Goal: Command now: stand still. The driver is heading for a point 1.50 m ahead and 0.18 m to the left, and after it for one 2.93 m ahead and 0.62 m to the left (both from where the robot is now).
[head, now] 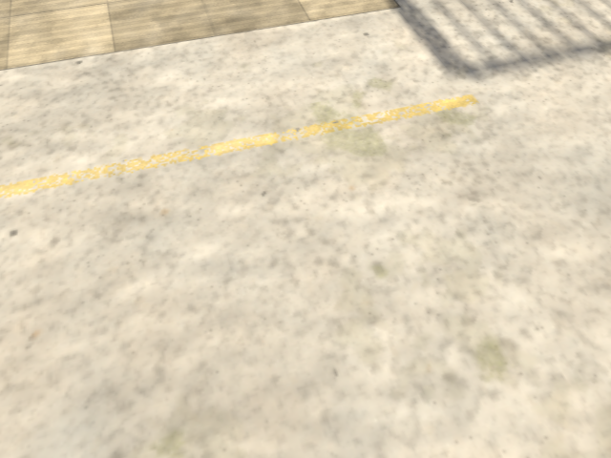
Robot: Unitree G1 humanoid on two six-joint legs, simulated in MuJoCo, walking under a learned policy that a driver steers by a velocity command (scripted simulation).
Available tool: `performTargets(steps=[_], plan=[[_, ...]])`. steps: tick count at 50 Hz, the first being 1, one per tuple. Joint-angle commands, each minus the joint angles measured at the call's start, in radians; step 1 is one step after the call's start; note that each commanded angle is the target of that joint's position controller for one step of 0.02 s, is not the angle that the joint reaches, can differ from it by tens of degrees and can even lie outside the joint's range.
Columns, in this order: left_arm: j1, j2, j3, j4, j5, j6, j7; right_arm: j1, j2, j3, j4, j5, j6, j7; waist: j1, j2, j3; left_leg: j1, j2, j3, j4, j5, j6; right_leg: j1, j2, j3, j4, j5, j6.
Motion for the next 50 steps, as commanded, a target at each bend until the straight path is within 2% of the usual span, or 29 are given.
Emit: performTargets(steps=[1, 21, 22, 23, 24, 25, 26, 28, 29, 30, 31, 32, 33, 34, 35, 36, 37, 38, 39, 40, 42, 44, 47, 49, 50], plan=[[0.085, 0.071, 0.010, -0.006, 0.000, -0.004, 0.002, 0.086, -0.071, -0.010, -0.006, 0.000, -0.004, -0.002, 0.000, 0.000, 0.052, -0.041, 0.002, 0.003, -0.088, 0.149, 0.018, -0.041, -0.005, 0.000, -0.089, 0.151, -0.017], [0.110, 0.063, 0.008, -0.009, 0.000, -0.009, 0.002, 0.112, -0.062, -0.009, -0.009, 0.000, -0.009, -0.002, 0.000, 0.001, 0.052, -0.063, 0.005, 0.000, -0.093, 0.113, 0.021, -0.064, -0.008, 0.003, -0.095, 0.113, -0.020], [0.144, 0.066, 0.012, 0.005, -0.004, -0.007, 0.005, 0.146, -0.064, -0.012, 0.005, 0.004, -0.007, -0.005, 0.000, 0.000, -0.006, -0.044, -0.024, 0.027, -0.075, -0.109, 0.036, -0.044, 0.019, -0.022, -0.078, -0.111, -0.034], [0.157, 0.098, 0.024, 0.001, -0.015, -0.006, 0.007, 0.157, -0.095, -0.024, 0.001, 0.015, -0.007, -0.007, 0.000, -0.002, 0.024, -0.091, -0.027, 0.016, -0.061, -0.387, 0.061, -0.090, 0.021, -0.010, -0.068, -0.392, -0.060], [0.158, 0.115, 0.031, -0.010, -0.022, -0.015, 0.006, 0.153, -0.111, -0.031, -0.012, 0.022, -0.016, -0.006, 0.002, -0.003, 0.096, -0.167, 0.008, -0.032, -0.062, -0.553, 0.090, -0.161, -0.017, 0.044, -0.074, -0.562, -0.090], [0.155, 0.110, 0.031, -0.028, -0.029, -0.035, 0.004, 0.143, -0.103, -0.030, -0.033, 0.029, -0.036, -0.003, 0.004, -0.007, 0.143, -0.211, 0.047, -0.082, -0.059, -0.566, 0.108, -0.195, -0.061, 0.102, -0.082, -0.582, -0.112], [0.136, 0.104, 0.030, -0.050, -0.033, -0.058, 0.001, 0.110, -0.091, -0.028, -0.060, 0.033, -0.060, 0.000, 0.008, -0.014, 0.159, -0.230, 0.065, -0.099, -0.056, -0.461, 0.112, -0.194, -0.089, 0.137, -0.099, -0.490, -0.122], [0.149, 0.127, 0.041, -0.064, -0.026, -0.090, -0.008, 0.051, -0.079, -0.029, -0.100, 0.027, -0.096, 0.011, 0.027, -0.049, 0.117, -0.268, 0.051, -0.062, -0.006, -0.291, 0.101, -0.127, -0.132, 0.202, -0.155, -0.405, -0.151], [0.170, 0.149, 0.048, -0.070, -0.028, -0.100, -0.014, 0.004, -0.059, -0.024, -0.131, 0.027, -0.109, 0.020, 0.042, -0.093, 0.101, -0.310, 0.025, -0.018, 0.052, -0.221, 0.089, -0.079, -0.174, 0.278, -0.222, -0.439, -0.181], [0.177, 0.181, 0.058, -0.078, -0.034, -0.105, -0.017, -0.023, -0.030, -0.015, -0.157, 0.031, -0.120, 0.027, 0.040, -0.166, 0.088, -0.324, 0.006, 0.035, 0.138, -0.134, 0.084, -0.055, -0.250, 0.396, -0.307, -0.497, -0.219], [0.137, 0.198, 0.064, -0.100, -0.041, -0.106, -0.017, -0.015, -0.027, -0.012, -0.166, 0.033, -0.128, 0.031, 0.017, -0.199, 0.090, -0.283, 0.018, 0.049, 0.192, -0.078, 0.102, -0.099, -0.313, 0.482, -0.351, -0.508, -0.244], [0.082, 0.192, 0.062, -0.131, -0.043, -0.107, -0.018, 0.018, -0.048, -0.017, -0.165, 0.033, -0.136, 0.032, -0.017, -0.175, 0.090, -0.212, 0.031, 0.042, 0.179, -0.083, 0.124, -0.167, -0.317, 0.474, -0.356, -0.486, -0.238], [0.009, 0.187, 0.072, -0.141, 0.030, -0.071, -0.044, 0.066, -0.068, -0.026, -0.159, -0.048, -0.108, 0.066, -0.059, -0.133, 0.059, -0.075, -0.004, 0.103, 0.014, -0.156, 0.125, -0.232, -0.234, 0.318, -0.295, -0.518, -0.203], [-0.080, 0.178, 0.077, -0.178, 0.035, -0.060, -0.050, 0.200, -0.055, -0.034, -0.115, -0.047, -0.102, 0.073, -0.128, -0.092, 0.071, 0.180, -0.025, 0.104, -0.052, -0.086, 0.124, -0.418, -0.154, 0.210, -0.176, -0.438, -0.170], [-0.186, 0.128, 0.066, -0.232, 0.025, -0.068, -0.053, 0.389, -0.127, -0.058, -0.066, -0.047, -0.108, 0.062, -0.216, 0.120, 0.054, 0.398, 0.125, -0.169, -0.192, -0.261, 0.159, -0.649, -0.035, 0.049, 0.120, -0.287, -0.114], [-0.220, 0.074, 0.052, -0.292, 0.025, -0.086, -0.065, 0.495, -0.218, -0.086, -0.035, -0.049, -0.107, 0.057, -0.215, 0.379, 0.054, 0.481, 0.366, -0.604, -0.361, -0.484, 0.245, -0.837, 0.019, -0.083, 0.427, -0.130, -0.090], [-0.255, 0.127, 0.059, -0.292, 0.059, -0.094, -0.072, 0.426, -0.169, -0.074, -0.060, -0.048, -0.101, 0.050, -0.181, 0.196, 0.097, 0.408, 0.391, -0.652, -0.364, -0.494, 0.258, -0.884, -0.046, -0.008, 0.558, -0.070, -0.114], [-0.251, 0.113, 0.058, -0.292, 0.055, -0.102, -0.083, 0.346, -0.170, -0.071, -0.090, -0.052, -0.102, 0.048, -0.137, 0.111, 0.096, 0.370, 0.363, -0.585, -0.367, -0.446, 0.245, -0.885, -0.071, 0.009, 0.610, 0.012, -0.118], [-0.230, 0.111, 0.058, -0.285, 0.054, -0.107, -0.096, 0.299, -0.176, -0.072, -0.109, -0.050, -0.105, 0.047, -0.104, 0.065, 0.067, 0.346, 0.341, -0.522, -0.390, -0.403, 0.232, -0.850, -0.090, 0.008, 0.627, 0.050, -0.114], [-0.224, 0.111, 0.060, -0.288, 0.058, -0.104, -0.107, 0.276, -0.165, -0.066, -0.115, -0.043, -0.110, 0.045, -0.077, 0.051, 0.060, 0.317, 0.320, -0.460, -0.417, -0.355, 0.222, -0.822, -0.103, 0.001, 0.624, 0.059, -0.105], [-0.240, 0.095, 0.056, -0.297, 0.054, -0.084, -0.116, 0.260, -0.129, -0.055, -0.112, -0.031, -0.122, 0.044, -0.053, 0.071, 0.080, 0.263, 0.256, -0.326, -0.456, -0.196, 0.200, -0.790, -0.104, -0.036, 0.606, 0.114, -0.078], [-0.320, 0.092, 0.049, -0.335, 0.051, -0.070, -0.118, 0.272, -0.115, -0.049, -0.105, -0.027, -0.129, 0.044, -0.051, 0.078, 0.105, 0.224, 0.214, -0.217, -0.482, -0.032, 0.191, -0.774, -0.097, -0.075, 0.548, 0.161, -0.066], [-0.457, 0.081, 0.031, -0.404, 0.040, -0.062, -0.124, 0.247, -0.137, -0.050, -0.112, -0.023, -0.137, 0.043, -0.051, 0.092, 0.135, 0.125, 0.190, -0.102, -0.538, 0.176, 0.186, -0.603, -0.078, -0.118, 0.296, 0.252, -0.064], [-0.489, 0.095, 0.029, -0.426, 0.035, -0.057, -0.119, 0.245, -0.172, -0.054, -0.109, -0.018, -0.141, 0.045, -0.045, 0.103, 0.135, 0.141, 0.219, -0.057, -0.562, 0.356, 0.183, -0.487, -0.057, -0.156, 0.207, 0.257, -0.093], [-0.480, 0.106, 0.031, -0.429, 0.034, -0.056, -0.112, 0.237, -0.186, -0.055, -0.107, -0.017, -0.142, 0.048, -0.032, 0.108, 0.120, 0.172, 0.223, -0.020, -0.522, 0.529, 0.175, -0.426, -0.037, -0.172, 0.171, 0.238, -0.115]])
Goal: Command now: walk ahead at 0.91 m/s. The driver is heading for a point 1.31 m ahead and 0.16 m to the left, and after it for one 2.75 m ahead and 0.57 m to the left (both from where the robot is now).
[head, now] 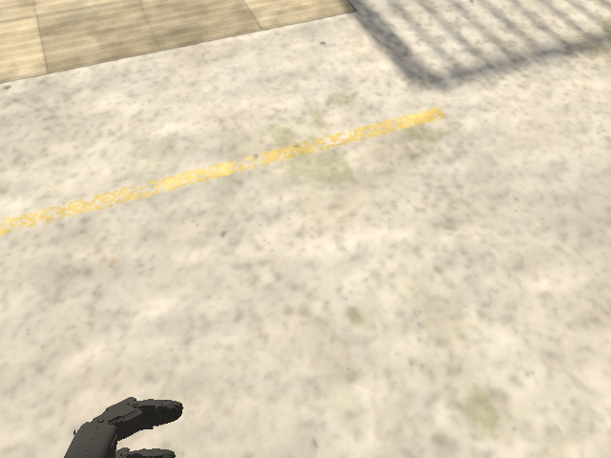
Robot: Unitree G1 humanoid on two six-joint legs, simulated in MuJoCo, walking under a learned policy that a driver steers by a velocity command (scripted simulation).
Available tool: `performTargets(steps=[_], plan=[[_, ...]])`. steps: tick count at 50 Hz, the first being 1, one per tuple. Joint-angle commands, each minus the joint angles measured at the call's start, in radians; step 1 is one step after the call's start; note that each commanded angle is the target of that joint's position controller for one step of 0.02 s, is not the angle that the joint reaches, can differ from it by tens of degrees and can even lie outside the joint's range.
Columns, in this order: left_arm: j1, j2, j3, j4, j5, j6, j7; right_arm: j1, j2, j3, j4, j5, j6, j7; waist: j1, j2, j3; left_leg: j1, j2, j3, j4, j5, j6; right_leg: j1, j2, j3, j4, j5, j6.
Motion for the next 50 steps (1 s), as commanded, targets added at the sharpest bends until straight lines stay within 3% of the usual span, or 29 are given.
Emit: performTargets(steps=[1, 2, 3, 4, 5, 6, 7, 8, 9, 11, 15, 19, 21, 25, 27, 28, 29, 30, 31, 32, 34, 36, 37, 40, 44, 45, 47, 49, 50], plan=[[-0.068, 0.043, 0.000, -0.075, -0.004, -0.003, 0.015, -0.053, -0.173, -0.026, -0.048, 0.006, -0.019, 0.002, 0.088, 0.126, 0.157, -0.182, 0.214, -0.007, 0.031, 0.832, 0.151, 0.212, 0.079, -0.078, -0.109, -0.022, -0.051], [0.005, 0.070, 0.011, -0.060, -0.002, -0.005, 0.028, -0.043, -0.194, -0.030, -0.039, 0.002, -0.015, 0.000, 0.127, 0.150, 0.092, -0.146, 0.223, 0.014, 0.172, 1.084, 0.141, 0.315, 0.120, -0.091, -0.109, -0.064, -0.068], [0.171, 0.108, 0.028, -0.017, -0.002, -0.008, 0.042, -0.049, -0.221, -0.037, -0.034, -0.005, -0.005, -0.008, 0.206, 0.167, -0.003, -0.160, 0.230, 0.030, 0.380, 1.217, 0.128, 0.497, 0.154, -0.087, -0.111, -0.108, -0.084], [0.385, 0.145, 0.050, 0.050, -0.003, -0.009, 0.057, -0.075, -0.244, -0.044, -0.038, -0.006, 0.006, -0.015, 0.307, 0.148, -0.108, -0.246, 0.205, 0.047, 0.641, 1.165, 0.113, 0.739, 0.155, -0.069, -0.160, -0.124, -0.095], [0.550, 0.227, 0.077, 0.095, 0.016, -0.015, 0.070, -0.084, -0.200, -0.036, -0.057, -0.014, 0.011, -0.016, 0.361, 0.076, -0.209, -0.491, 0.140, 0.039, 0.993, 0.816, 0.112, 1.007, -0.010, 0.127, -0.155, -0.352, -0.102], [0.563, 0.300, 0.085, 0.107, 0.046, -0.023, 0.063, -0.009, -0.008, 0.001, -0.106, 0.021, 0.002, 0.009, 0.231, -0.230, -0.303, -0.828, -0.026, -0.033, 1.359, -0.116, 0.093, 1.180, -0.298, 0.676, -0.361, -0.791, -0.150], [0.521, 0.262, 0.085, 0.119, 0.011, -0.021, 0.045, -0.075, -0.110, -0.021, -0.131, 0.036, -0.014, 0.011, 0.230, -0.220, -0.281, -0.925, -0.032, -0.136, 1.444, -0.054, 0.131, 1.098, -0.301, 0.955, -0.582, -0.859, -0.148], [0.413, 0.192, 0.070, 0.120, 0.012, -0.027, 0.044, -0.180, -0.146, -0.031, -0.161, 0.036, -0.011, 0.007, 0.173, -0.136, -0.088, -0.984, 0.037, -0.088, 1.446, 0.072, 0.136, 0.946, -0.272, 0.766, -0.565, -0.716, -0.138], [0.373, 0.130, 0.057, 0.118, 0.003, -0.038, 0.039, -0.231, -0.142, -0.027, -0.165, 0.018, -0.010, 0.011, 0.159, -0.015, -0.029, -0.941, 0.075, -0.076, 1.391, 0.132, 0.135, 0.793, -0.239, 0.623, -0.563, -0.540, -0.139], [0.355, 0.064, 0.034, 0.144, 0.002, -0.051, 0.044, -0.213, -0.085, -0.016, -0.167, -0.016, 0.014, 0.029, 0.074, -0.009, 0.014, -0.838, 0.119, -0.082, 1.307, 0.139, 0.118, 0.592, -0.165, 0.453, -0.597, -0.425, -0.111], [0.442, 0.063, 0.021, 0.187, -0.022, -0.075, 0.053, -0.362, -0.060, -0.004, -0.232, -0.030, 0.055, 0.052, 0.056, -0.035, 0.145, -0.961, 0.162, -0.024, 1.183, 0.214, 0.075, 0.508, -0.104, 0.291, -0.696, -0.272, -0.107], [0.535, 0.058, 0.008, 0.194, -0.034, -0.088, 0.048, -0.616, -0.073, 0.014, -0.320, -0.019, 0.046, 0.061, 0.115, 0.001, 0.210, -0.904, 0.115, 0.088, 0.805, 0.438, 0.062, 0.491, -0.018, 0.126, -0.742, 0.113, -0.076], [0.597, 0.091, 0.006, 0.212, -0.044, -0.096, 0.058, -0.690, -0.060, 0.026, -0.344, -0.006, 0.042, 0.067, 0.136, -0.014, 0.208, -0.792, 0.073, 0.138, 0.653, 0.522, 0.082, 0.538, -0.044, 0.103, -0.791, 0.337, -0.058], [0.636, 0.159, 0.006, 0.229, -0.028, -0.086, 0.079, -0.699, -0.124, 0.014, -0.349, -0.003, 0.041, 0.047, 0.114, -0.076, 0.115, -0.716, -0.044, 0.184, 0.514, 0.437, 0.128, 0.874, -0.087, 0.052, -0.643, 0.963, -0.025], [0.614, 0.207, 0.018, 0.237, 0.000, -0.059, 0.100, -0.494, -0.186, -0.011, -0.300, -0.002, 0.043, 0.026, 0.000, -0.134, -0.017, -0.521, -0.094, 0.149, 0.505, 0.296, 0.156, 0.944, -0.125, 0.055, -0.346, 1.175, -0.017], [0.573, 0.225, 0.025, 0.230, 0.009, -0.043, 0.106, -0.300, -0.220, -0.030, -0.238, -0.002, 0.046, 0.010, -0.089, -0.140, -0.107, -0.342, -0.091, 0.134, 0.467, 0.252, 0.173, 0.910, -0.126, 0.043, -0.104, 1.128, -0.026], [0.527, 0.207, 0.025, 0.214, 0.011, -0.039, 0.104, -0.121, -0.267, -0.054, -0.190, -0.019, 0.051, -0.009, -0.167, -0.118, -0.182, -0.101, 0.001, 0.049, 0.490, 0.127, 0.202, 0.723, -0.087, 0.036, 0.194, 0.880, -0.039], [0.633, 0.018, -0.012, 0.170, -0.017, -0.047, 0.076, -0.085, -0.357, -0.079, -0.183, -0.056, 0.050, -0.017, -0.036, 0.184, -0.284, 0.236, 0.321, -0.411, 0.514, -0.034, 0.310, 0.284, 0.076, 0.051, 0.625, -0.107, -0.017], [0.623, 0.077, -0.003, 0.163, -0.058, -0.066, 0.073, -0.108, -0.295, -0.078, -0.181, -0.032, 0.052, 0.010, -0.035, 0.172, -0.360, 0.289, 0.380, -0.799, 0.298, -0.232, 0.364, 0.080, 0.146, 0.183, 0.787, -0.359, -0.034], [0.473, 0.116, 0.004, 0.117, -0.054, -0.071, 0.080, -0.213, -0.243, -0.069, -0.177, -0.023, 0.044, 0.017, -0.004, 0.082, -0.142, 0.120, 0.330, -0.639, 0.223, -0.207, 0.317, -0.011, 0.062, 0.184, 0.735, -0.234, -0.054], [0.390, 0.088, -0.002, 0.098, -0.032, -0.065, 0.069, -0.280, -0.139, -0.045, -0.158, -0.028, 0.027, 0.022, 0.064, -0.048, 0.020, -0.174, 0.259, -0.422, 0.164, -0.034, 0.263, 0.053, 0.002, 0.183, 0.621, -0.169, -0.055], [0.411, 0.038, -0.014, 0.091, 0.002, -0.032, 0.044, -0.268, -0.099, -0.026, -0.125, -0.016, 0.012, 0.013, 0.137, -0.016, 0.067, -0.347, 0.192, -0.301, 0.108, -0.023, 0.218, 0.127, -0.037, 0.180, 0.539, -0.169, -0.026], [0.391, 0.026, -0.018, 0.077, 0.009, -0.022, 0.035, -0.253, -0.108, -0.025, -0.113, -0.003, 0.002, 0.011, 0.148, -0.001, 0.095, -0.379, 0.177, -0.264, 0.080, -0.006, 0.211, 0.108, -0.055, 0.167, 0.505, -0.165, -0.010], [0.199, 0.046, -0.027, -0.004, 0.014, -0.015, 0.020, -0.206, -0.148, -0.027, -0.102, 0.011, -0.015, 0.019, 0.126, 0.010, 0.180, -0.443, 0.120, -0.129, 0.006, 0.202, 0.199, 0.019, -0.083, 0.082, 0.324, -0.025, 0.021], [0.016, 0.035, -0.049, -0.058, -0.011, -0.026, 0.006, -0.116, -0.160, -0.020, -0.087, 0.032, -0.031, 0.023, 0.062, -0.002, 0.177, -0.443, 0.062, -0.003, -0.050, 0.617, 0.141, 0.212, -0.001, -0.050, -0.046, 0.259, 0.006], [-0.008, 0.031, -0.055, -0.078, -0.014, -0.031, 0.007, -0.100, -0.195, -0.024, -0.083, 0.032, -0.035, 0.019, 0.066, 0.046, 0.200, -0.403, 0.102, -0.008, -0.047, 0.705, 0.134, 0.231, -0.007, -0.036, -0.123, 0.293, -0.006], [-0.046, 0.076, -0.046, -0.090, -0.009, -0.035, 0.019, -0.072, -0.208, -0.021, -0.066, 0.027, -0.027, 0.010, 0.058, 0.049, 0.179, -0.232, 0.123, 0.005, -0.008, 0.935, 0.125, 0.244, 0.037, -0.050, -0.206, 0.280, -0.030], [0.048, 0.136, -0.024, -0.080, -0.001, -0.035, 0.037, -0.086, -0.261, -0.027, -0.069, 0.005, -0.011, -0.005, 0.127, 0.103, 0.067, -0.102, 0.158, -0.017, 0.176, 1.243, 0.126, 0.362, 0.105, -0.031, -0.223, 0.140, -0.046], [0.204, 0.179, -0.004, -0.041, -0.004, -0.036, 0.052, -0.110, -0.294, -0.034, -0.070, -0.007, 0.002, -0.013, 0.208, 0.130, -0.030, -0.095, 0.171, -0.035, 0.362, 1.297, 0.125, 0.518, 0.120, 0.012, -0.216, 0.060, -0.058]])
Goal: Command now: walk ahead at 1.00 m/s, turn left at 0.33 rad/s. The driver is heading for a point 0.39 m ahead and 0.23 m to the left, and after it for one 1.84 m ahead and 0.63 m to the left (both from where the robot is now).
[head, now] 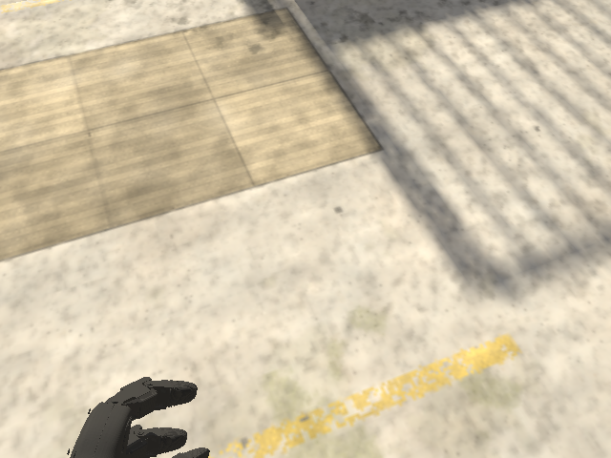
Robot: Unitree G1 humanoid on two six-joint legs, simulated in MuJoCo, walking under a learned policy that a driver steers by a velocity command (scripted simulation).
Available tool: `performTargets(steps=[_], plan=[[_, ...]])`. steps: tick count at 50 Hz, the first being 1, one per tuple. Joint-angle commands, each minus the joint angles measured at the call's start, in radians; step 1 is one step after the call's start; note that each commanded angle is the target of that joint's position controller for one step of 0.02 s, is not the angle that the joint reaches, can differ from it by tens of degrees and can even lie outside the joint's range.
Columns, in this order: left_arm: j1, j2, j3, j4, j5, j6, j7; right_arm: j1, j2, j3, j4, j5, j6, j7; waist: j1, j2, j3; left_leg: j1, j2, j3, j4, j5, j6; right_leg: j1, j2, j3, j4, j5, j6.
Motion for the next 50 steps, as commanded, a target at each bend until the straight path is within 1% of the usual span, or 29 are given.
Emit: performTargets(steps=[1, 2, 3, 4, 5, 7, 11, 14, 18, 21, 22, 24, 25, 26, 27, 28, 29, 30, 33, 36, 40, 42, 44, 45, 46, 47, 48, 49, 50], plan=[[0.422, 0.202, 0.078, 0.060, -0.001, -0.007, 0.044, -0.092, -0.274, -0.051, -0.059, -0.020, 0.018, -0.027, 0.322, 0.129, -0.207, -0.255, 0.229, -0.060, 0.578, 1.231, 0.065, 0.638, 0.067, 0.033, -0.023, -0.147, -0.027], [0.590, 0.272, 0.104, 0.097, 0.019, -0.003, 0.065, -0.102, -0.210, -0.040, -0.083, -0.027, 0.019, -0.025, 0.365, 0.080, -0.309, -0.453, 0.179, -0.055, 0.890, 0.919, 0.073, 0.869, -0.093, 0.185, 0.032, -0.371, -0.033], [0.582, 0.344, 0.123, 0.094, 0.068, -0.009, 0.062, 0.071, 0.004, 0.002, -0.112, 0.021, 0.017, -0.008, 0.201, -0.231, -0.446, -0.840, 0.032, -0.059, 1.302, -0.068, 0.050, 1.151, -0.424, 0.678, -0.049, -0.592, -0.119], [0.549, 0.268, 0.123, 0.091, 0.034, -0.004, 0.041, 0.019, -0.122, -0.020, -0.120, 0.046, 0.014, -0.018, 0.229, -0.159, -0.474, -0.945, 0.041, -0.119, 1.391, -0.029, 0.076, 1.104, -0.416, 0.885, -0.237, -0.759, -0.121], [0.439, 0.189, 0.108, 0.090, 0.028, -0.013, 0.037, -0.124, -0.149, -0.029, -0.147, 0.040, 0.019, -0.021, 0.202, -0.081, -0.255, -0.996, 0.105, -0.109, 1.343, 0.108, 0.075, 0.916, -0.360, 0.684, -0.284, -0.728, -0.078], [0.383, 0.119, 0.096, 0.110, 0.025, -0.028, 0.034, -0.193, -0.112, -0.026, -0.157, 0.014, 0.039, -0.003, 0.156, 0.008, -0.099, -0.946, 0.163, -0.103, 1.268, 0.163, 0.068, 0.669, -0.295, 0.427, -0.331, -0.453, -0.030], [0.429, 0.050, 0.079, 0.184, -0.024, -0.049, 0.034, -0.258, -0.036, -0.021, -0.217, -0.016, 0.100, 0.032, 0.086, -0.047, -0.001, -0.976, 0.220, -0.072, 1.226, 0.208, 0.047, 0.527, -0.206, 0.102, -0.390, -0.242, 0.065], [0.432, 0.065, 0.078, 0.189, -0.015, -0.064, 0.027, -0.393, -0.026, -0.008, -0.293, -0.010, 0.108, 0.048, 0.080, -0.070, 0.059, -1.007, 0.208, 0.007, 1.095, 0.368, 0.042, 0.465, -0.160, -0.076, -0.427, -0.020, 0.098], [0.478, 0.113, 0.078, 0.201, -0.014, -0.067, 0.046, -0.534, -0.059, 0.000, -0.349, -0.009, 0.101, 0.067, 0.086, -0.024, 0.109, -0.962, 0.147, 0.130, 0.785, 0.490, 0.081, 0.553, -0.133, -0.213, -0.428, 0.331, 0.132], [0.504, 0.203, 0.089, 0.180, -0.022, -0.053, 0.080, -0.497, -0.098, -0.008, -0.340, -0.010, 0.099, 0.071, 0.044, -0.077, 0.037, -0.805, 0.037, 0.219, 0.682, 0.461, 0.120, 0.682, -0.173, -0.249, -0.256, 0.926, 0.153], [0.495, 0.235, 0.099, 0.172, -0.018, -0.036, 0.094, -0.440, -0.127, -0.015, -0.327, -0.013, 0.102, 0.066, 0.004, -0.102, 0.007, -0.742, 0.010, 0.222, 0.662, 0.391, 0.137, 0.719, -0.204, -0.237, -0.160, 1.049, 0.153], [0.398, 0.266, 0.116, 0.134, 0.001, 0.003, 0.098, -0.098, -0.216, -0.061, -0.231, -0.012, 0.103, 0.042, -0.163, -0.112, -0.150, -0.402, -0.025, 0.166, 0.643, 0.293, 0.186, 0.657, -0.232, -0.191, 0.254, 1.016, 0.115], [0.356, 0.262, 0.122, 0.119, 0.005, 0.018, 0.086, 0.058, -0.256, -0.092, -0.178, -0.005, 0.100, 0.021, -0.218, -0.034, -0.200, -0.201, -0.015, 0.069, 0.550, 0.247, 0.226, 0.518, -0.169, -0.185, 0.636, 0.654, 0.097], [0.318, 0.129, 0.092, 0.074, 0.015, 0.008, 0.061, -0.048, -0.304, -0.113, -0.173, 0.013, 0.109, 0.004, -0.098, 0.234, -0.080, -0.134, 0.096, -0.144, 0.551, 0.348, 0.258, 0.166, 0.038, -0.142, 1.011, -0.454, 0.113], [0.389, 0.097, 0.074, -0.038, -0.003, -0.014, 0.059, -0.107, -0.390, -0.124, -0.216, -0.019, 0.116, 0.011, 0.027, 0.226, -0.227, 0.081, 0.243, -0.600, 0.442, 0.329, 0.446, -0.143, 0.080, 0.047, 1.202, -0.597, 0.147], [0.326, 0.119, 0.062, -0.074, -0.003, -0.045, 0.056, -0.108, -0.367, -0.127, -0.242, -0.025, 0.120, 0.001, -0.005, 0.110, -0.254, 0.075, 0.332, -0.829, 0.206, 0.002, 0.460, -0.248, 0.046, 0.168, 1.146, -0.547, 0.137], [0.290, 0.155, 0.065, -0.064, -0.002, -0.058, 0.053, -0.134, -0.281, -0.110, -0.233, -0.024, 0.115, -0.008, 0.031, -0.047, -0.106, -0.086, 0.321, -0.800, 0.124, -0.073, 0.397, -0.247, -0.008, 0.181, 1.021, -0.480, 0.131], [0.271, 0.148, 0.065, -0.065, 0.010, -0.052, 0.052, -0.166, -0.244, -0.098, -0.225, -0.017, 0.107, -0.009, 0.086, -0.098, -0.038, -0.243, 0.282, -0.717, 0.115, -0.011, 0.351, -0.182, -0.037, 0.180, 0.929, -0.455, 0.137], [0.278, 0.125, 0.052, -0.065, 0.049, 0.014, 0.046, -0.217, -0.209, -0.076, -0.247, 0.002, 0.058, -0.017, 0.164, -0.120, 0.019, -0.560, 0.166, -0.524, 0.103, 0.167, 0.312, -0.005, -0.101, 0.169, 0.733, -0.464, 0.192], [0.102, 0.099, 0.034, -0.147, 0.032, 0.027, 0.030, -0.190, -0.236, -0.083, -0.255, 0.002, 0.036, -0.010, 0.116, -0.070, 0.059, -0.680, 0.074, -0.408, 0.073, 0.325, 0.274, 0.072, -0.098, 0.105, 0.436, -0.273, 0.211], [-0.018, 0.091, 0.023, -0.203, 0.001, 0.023, 0.026, -0.106, -0.259, -0.100, -0.247, 0.014, 0.042, 0.008, 0.018, 0.035, 0.000, -0.527, 0.051, -0.390, 0.135, 0.581, 0.194, 0.152, -0.016, 0.075, 0.139, -0.004, 0.170], [-0.037, 0.113, 0.027, -0.223, -0.003, 0.017, 0.031, -0.104, -0.266, -0.105, -0.250, 0.011, 0.046, 0.004, 0.011, 0.061, -0.013, -0.442, 0.074, -0.415, 0.183, 0.650, 0.168, 0.193, 0.006, 0.093, 0.036, -0.006, 0.154], [0.071, 0.166, 0.049, -0.197, -0.003, 0.011, 0.043, -0.133, -0.292, -0.110, -0.259, 0.007, 0.044, -0.004, 0.065, 0.071, -0.088, -0.375, 0.083, -0.420, 0.314, 0.860, 0.123, 0.360, 0.052, 0.093, -0.029, -0.069, 0.135], [0.205, 0.214, 0.071, -0.162, -0.006, 0.005, 0.055, -0.149, -0.322, -0.114, -0.258, -0.001, 0.041, -0.002, 0.136, 0.073, -0.174, -0.342, 0.088, -0.405, 0.472, 0.974, 0.103, 0.488, 0.065, 0.087, -0.014, -0.144, 0.117], [0.412, 0.247, 0.091, -0.111, -0.004, 0.002, 0.071, -0.205, -0.327, -0.112, -0.267, -0.008, 0.035, 0.002, 0.264, 0.068, -0.263, -0.419, 0.064, -0.371, 0.706, 0.939, 0.083, 0.695, 0.030, 0.085, -0.008, -0.192, 0.101], [0.626, 0.303, 0.114, -0.071, 0.021, -0.001, 0.091, -0.232, -0.218, -0.081, -0.293, -0.016, 0.023, 0.001, 0.339, -0.024, -0.381, -0.585, 0.017, -0.310, 1.047, 0.633, 0.077, 0.922, -0.139, 0.271, 0.015, -0.509, 0.074], [0.555, 0.387, 0.130, -0.066, 0.046, -0.004, 0.078, -0.073, -0.080, -0.041, -0.341, 0.040, 0.021, 0.007, 0.170, -0.441, -0.499, -0.882, -0.119, -0.205, 1.312, -0.073, 0.026, 1.097, -0.415, 0.925, -0.234, -0.707, -0.055], [0.439, 0.302, 0.133, -0.084, 0.034, 0.006, 0.058, -0.087, -0.150, -0.030, -0.302, 0.009, 0.036, -0.007, 0.160, -0.278, -0.374, -1.026, -0.016, -0.184, 1.376, -0.008, 0.049, 0.993, -0.388, 1.024, -0.293, -0.921, -0.092], [0.380, 0.202, 0.113, -0.087, 0.024, 0.007, 0.050, -0.196, -0.186, -0.037, -0.299, -0.013, 0.046, -0.001, 0.172, -0.099, -0.233, -1.038, 0.034, -0.161, 1.341, 0.074, 0.041, 0.853, -0.335, 0.832, -0.283, -0.860, -0.084]])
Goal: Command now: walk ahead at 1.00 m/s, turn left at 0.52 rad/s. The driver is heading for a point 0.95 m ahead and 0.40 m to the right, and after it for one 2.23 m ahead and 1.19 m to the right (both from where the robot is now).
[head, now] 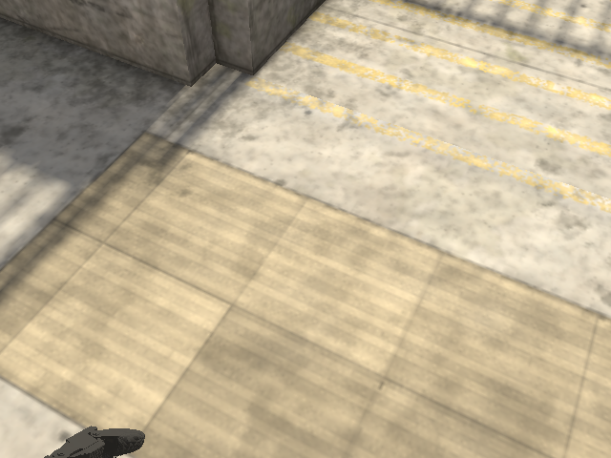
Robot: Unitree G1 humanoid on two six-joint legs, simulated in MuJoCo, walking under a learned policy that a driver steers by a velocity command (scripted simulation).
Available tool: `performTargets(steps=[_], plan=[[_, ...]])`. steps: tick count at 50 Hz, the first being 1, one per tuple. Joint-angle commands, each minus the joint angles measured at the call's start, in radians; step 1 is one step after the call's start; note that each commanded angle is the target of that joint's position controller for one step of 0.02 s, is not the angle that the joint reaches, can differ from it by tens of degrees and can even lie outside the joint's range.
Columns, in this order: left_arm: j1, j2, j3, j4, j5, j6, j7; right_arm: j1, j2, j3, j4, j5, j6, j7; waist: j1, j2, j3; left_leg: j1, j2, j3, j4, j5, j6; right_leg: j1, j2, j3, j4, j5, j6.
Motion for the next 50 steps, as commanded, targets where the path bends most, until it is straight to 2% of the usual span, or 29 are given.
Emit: performTargets(steps=[1, 3, 7, 9, 11, 13, 15, 16, 17, 18, 19, 20, 21, 22, 24, 27, 31, 34, 37, 38, 39, 40, 41, 42, 43, 44, 46, 47, 50], plan=[[0.216, 0.105, 0.064, 0.029, 0.002, 0.001, -0.010, -0.090, -0.032, 0.027, -0.115, -0.029, -0.011, 0.012, 0.128, -0.031, -0.121, -0.565, 0.128, 0.052, 0.234, 0.107, -0.018, 0.548, -0.330, 0.602, -0.370, -0.440, -0.207], [0.273, 0.080, 0.051, 0.103, 0.002, -0.013, -0.011, -0.162, 0.009, 0.041, -0.162, -0.045, 0.000, 0.038, 0.098, -0.074, -0.049, -0.543, 0.158, 0.032, 0.150, 0.091, -0.021, 0.420, -0.260, 0.419, -0.392, -0.268, -0.178], [0.340, 0.095, 0.049, 0.167, -0.040, -0.034, -0.021, -0.284, 0.022, 0.068, -0.249, -0.067, 0.005, 0.052, 0.056, -0.110, 0.033, -0.642, 0.212, 0.088, -0.037, 0.119, -0.060, 0.357, -0.235, 0.342, -0.485, -0.100, -0.224], [0.308, 0.112, 0.056, 0.153, -0.044, -0.035, -0.023, -0.382, 0.025, 0.088, -0.295, -0.057, -0.006, 0.065, 0.056, -0.089, 0.065, -0.504, 0.229, 0.135, -0.283, 0.260, -0.086, 0.224, -0.179, 0.239, -0.542, -0.026, -0.208], [0.311, 0.170, 0.072, 0.148, -0.054, -0.039, -0.031, -0.415, 0.036, 0.099, -0.295, -0.037, -0.012, 0.080, 0.063, -0.097, 0.058, -0.240, 0.177, 0.204, -0.420, 0.352, -0.097, 0.095, -0.159, 0.181, -0.597, 0.124, -0.194], [0.358, 0.198, 0.079, 0.169, -0.057, -0.033, -0.036, -0.413, 0.019, 0.091, -0.284, -0.037, -0.018, 0.064, 0.072, -0.085, 0.060, -0.189, 0.140, 0.218, -0.500, 0.388, -0.097, 0.201, -0.171, 0.172, -0.520, 0.419, -0.174], [0.417, 0.204, 0.079, 0.201, -0.064, -0.024, -0.032, -0.295, -0.010, 0.074, -0.239, -0.060, -0.034, 0.034, 0.034, -0.079, -0.047, -0.044, 0.079, 0.229, -0.608, 0.410, -0.079, 0.345, -0.124, 0.135, -0.247, 0.764, -0.116], [0.414, 0.218, 0.084, 0.200, -0.077, -0.020, -0.028, -0.180, -0.036, 0.061, -0.209, -0.071, -0.043, 0.018, -0.025, -0.101, -0.114, 0.123, 0.106, 0.209, -0.651, 0.477, -0.071, 0.295, -0.079, 0.122, -0.040, 0.740, -0.085], [0.393, 0.175, 0.076, 0.172, -0.086, -0.020, -0.025, -0.052, -0.099, 0.042, -0.197, -0.093, -0.052, -0.003, -0.081, -0.082, -0.221, 0.348, 0.282, 0.083, -0.611, 0.588, -0.051, 0.122, -0.024, 0.121, 0.228, 0.429, -0.060], [0.503, -0.010, 0.027, 0.150, -0.061, -0.019, -0.012, -0.005, -0.185, 0.011, -0.219, -0.021, -0.036, -0.021, -0.023, 0.188, -0.461, 0.670, 0.612, -0.210, -0.460, 1.100, 0.040, -0.146, 0.029, 0.119, 0.595, -0.469, -0.009], [0.531, 0.058, 0.032, 0.117, -0.100, -0.018, 0.003, -0.010, -0.171, 0.009, -0.236, -0.014, -0.018, -0.013, -0.036, 0.246, -0.617, 0.659, 0.675, -0.425, -0.574, 0.928, 0.135, -0.205, 0.022, 0.184, 0.768, -0.464, 0.004], [0.430, 0.119, 0.057, 0.098, -0.116, -0.006, 0.018, -0.072, -0.103, 0.018, -0.239, -0.011, -0.010, -0.013, -0.024, 0.140, -0.455, 0.526, 0.615, -0.292, -0.618, 0.899, 0.124, -0.279, -0.034, 0.136, 0.790, -0.397, 0.021], [0.355, 0.127, 0.063, 0.076, -0.109, 0.008, 0.027, -0.121, -0.052, 0.027, -0.223, -0.002, -0.010, -0.015, -0.005, 0.098, -0.300, 0.382, 0.563, -0.157, -0.653, 0.929, 0.103, -0.314, -0.059, 0.082, 0.765, -0.329, 0.037], [0.345, 0.124, 0.071, 0.084, -0.098, 0.029, 0.032, -0.176, -0.009, 0.036, -0.218, -0.003, -0.009, -0.014, 0.036, 0.051, -0.230, 0.258, 0.515, -0.074, -0.699, 0.861, 0.097, -0.291, -0.088, 0.065, 0.761, -0.284, 0.051], [0.387, 0.064, 0.075, 0.074, -0.093, 0.071, 0.026, -0.261, 0.021, 0.031, -0.208, -0.012, -0.015, -0.010, 0.120, 0.103, -0.140, 0.046, 0.477, 0.078, -0.776, 0.822, 0.073, -0.185, -0.127, 0.058, 0.716, -0.229, 0.052], [0.284, 0.035, 0.074, 0.018, -0.082, 0.098, 0.023, -0.361, 0.010, 0.018, -0.187, -0.014, -0.021, -0.026, 0.145, 0.091, -0.047, -0.101, 0.461, 0.223, -0.861, 0.767, 0.066, -0.164, -0.140, 0.032, 0.539, -0.120, 0.057], [0.211, 0.036, 0.070, 0.006, -0.066, 0.094, -0.028, -0.374, -0.043, -0.002, -0.157, 0.008, -0.003, -0.053, 0.122, 0.058, -0.090, -0.042, 0.411, 0.377, -0.816, 0.714, 0.028, -0.016, -0.100, -0.034, 0.198, 0.193, 0.003], [0.150, 0.092, 0.088, -0.031, -0.070, 0.106, -0.063, -0.362, -0.085, -0.019, -0.141, 0.040, 0.011, -0.045, 0.112, 0.053, -0.077, 0.040, 0.448, 0.394, -0.741, 0.748, 0.003, 0.012, -0.078, -0.079, 0.105, 0.130, -0.049], [0.237, 0.163, 0.126, -0.028, -0.072, 0.106, -0.059, -0.352, -0.107, -0.034, -0.135, 0.063, 0.031, -0.036, 0.172, 0.028, -0.114, 0.069, 0.429, 0.432, -0.472, 0.900, -0.056, 0.171, 0.017, -0.151, -0.014, 0.066, -0.129], [0.322, 0.207, 0.152, -0.010, -0.075, 0.104, -0.037, -0.308, -0.089, -0.031, -0.129, 0.056, 0.038, -0.028, 0.208, -0.042, -0.158, -0.027, 0.393, 0.428, -0.268, 0.748, -0.089, 0.345, 0.048, -0.112, -0.060, 0.137, -0.179], [0.295, 0.310, 0.173, -0.028, -0.096, 0.109, -0.016, -0.246, -0.001, -0.007, -0.149, 0.001, 0.040, -0.019, 0.129, -0.306, -0.135, -0.273, 0.271, 0.426, 0.024, -0.057, -0.143, 0.467, -0.118, 0.199, -0.075, 0.401, -0.276], [0.294, 0.355, 0.169, -0.075, -0.075, 0.086, -0.033, -0.212, -0.022, -0.004, -0.204, -0.003, 0.022, -0.007, 0.097, -0.363, -0.325, -0.613, 0.085, 0.193, 0.280, -0.304, -0.165, 0.732, -0.282, 0.795, -0.261, -0.263, -0.507], [0.336, 0.291, 0.151, -0.081, -0.082, 0.060, -0.046, -0.338, -0.088, -0.013, -0.227, 0.032, -0.012, 0.010, 0.181, -0.184, -0.313, -0.726, 0.121, 0.049, 0.279, -0.188, -0.132, 0.732, -0.328, 0.898, -0.434, -0.648, -0.459], [0.308, 0.258, 0.139, -0.076, -0.088, 0.043, -0.041, -0.403, -0.089, -0.014, -0.248, 0.049, -0.033, 0.016, 0.167, -0.145, -0.184, -0.759, 0.141, 0.048, 0.220, -0.120, -0.104, 0.634, -0.321, 0.862, -0.461, -0.736, -0.405], [0.252, 0.227, 0.124, -0.088, -0.088, 0.035, -0.037, -0.396, -0.080, -0.013, -0.228, 0.029, -0.043, 0.012, 0.120, -0.044, -0.119, -0.705, 0.175, 0.043, 0.143, -0.074, -0.098, 0.504, -0.291, 0.782, -0.434, -0.631, -0.358], [0.200, 0.205, 0.115, -0.099, -0.082, 0.033, -0.028, -0.376, -0.079, -0.017, -0.212, 0.007, -0.045, 0.007, 0.085, -0.028, -0.100, -0.605, 0.199, 0.031, 0.028, -0.032, -0.096, 0.378, -0.244, 0.680, -0.414, -0.532, -0.330], [0.150, 0.202, 0.111, -0.127, -0.073, 0.038, -0.008, -0.348, -0.065, -0.023, -0.195, 0.003, -0.040, 0.011, 0.055, -0.054, -0.097, -0.441, 0.188, 0.060, -0.133, 0.021, -0.115, 0.238, -0.154, 0.544, -0.413, -0.436, -0.292], [0.191, 0.245, 0.121, -0.076, -0.013, 0.064, -0.013, -0.291, 0.010, 0.021, -0.167, -0.089, 0.019, 0.019, 0.057, -0.040, -0.096, -0.370, 0.195, 0.140, -0.128, 0.068, -0.151, 0.191, -0.091, 0.413, -0.392, -0.283, -0.265], [0.219, 0.223, 0.116, -0.080, -0.028, 0.085, -0.032, -0.329, 0.024, 0.038, -0.201, -0.053, 0.064, 0.021, 0.088, -0.110, -0.057, -0.335, 0.170, 0.173, -0.267, 0.077, -0.213, 0.109, -0.036, 0.408, -0.394, -0.337, -0.281]])
Velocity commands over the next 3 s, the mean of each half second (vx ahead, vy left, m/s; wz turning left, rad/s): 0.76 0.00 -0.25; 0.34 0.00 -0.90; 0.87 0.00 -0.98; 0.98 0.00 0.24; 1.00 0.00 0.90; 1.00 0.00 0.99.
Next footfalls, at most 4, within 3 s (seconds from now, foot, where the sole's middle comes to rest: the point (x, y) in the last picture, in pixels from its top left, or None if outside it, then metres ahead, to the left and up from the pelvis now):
0.34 left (246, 447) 0.48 0.12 -0.75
0.76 right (365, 377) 0.62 -0.15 -0.75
1.16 left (312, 290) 0.86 -0.05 -0.75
1.64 right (487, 280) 0.86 -0.50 -0.75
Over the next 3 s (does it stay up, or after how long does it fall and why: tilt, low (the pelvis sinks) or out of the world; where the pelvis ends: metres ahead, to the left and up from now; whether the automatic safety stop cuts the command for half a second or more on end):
stays up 1.68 -1.15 -0.02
